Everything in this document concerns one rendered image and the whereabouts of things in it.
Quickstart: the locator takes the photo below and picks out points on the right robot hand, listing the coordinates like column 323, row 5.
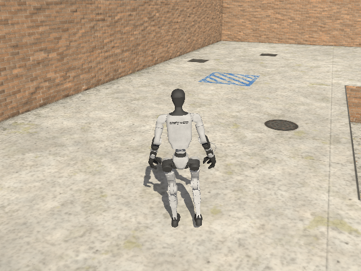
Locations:
column 211, row 160

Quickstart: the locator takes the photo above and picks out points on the left robot forearm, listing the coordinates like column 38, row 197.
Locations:
column 154, row 150

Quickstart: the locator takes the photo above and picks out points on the robot head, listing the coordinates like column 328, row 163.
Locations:
column 178, row 97

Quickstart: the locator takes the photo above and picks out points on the right robot forearm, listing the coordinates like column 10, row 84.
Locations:
column 207, row 148

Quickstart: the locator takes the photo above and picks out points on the right robot upper arm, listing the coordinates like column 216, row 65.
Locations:
column 199, row 127

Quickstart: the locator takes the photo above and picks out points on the left robot hand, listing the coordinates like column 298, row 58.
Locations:
column 155, row 160

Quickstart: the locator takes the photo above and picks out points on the left robot upper arm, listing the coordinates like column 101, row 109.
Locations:
column 159, row 128

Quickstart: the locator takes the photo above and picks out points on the left robot shin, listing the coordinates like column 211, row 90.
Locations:
column 173, row 201

